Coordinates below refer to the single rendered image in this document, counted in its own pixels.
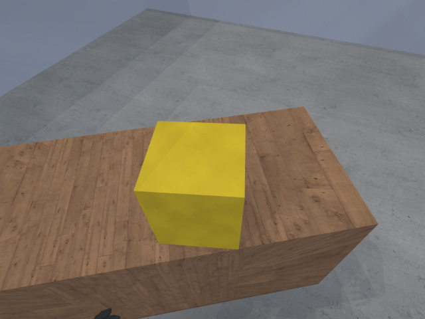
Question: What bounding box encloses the carton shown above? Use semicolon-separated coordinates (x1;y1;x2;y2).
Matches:
134;121;246;249

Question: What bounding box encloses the pedestal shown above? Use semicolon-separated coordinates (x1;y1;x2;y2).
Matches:
0;106;378;319

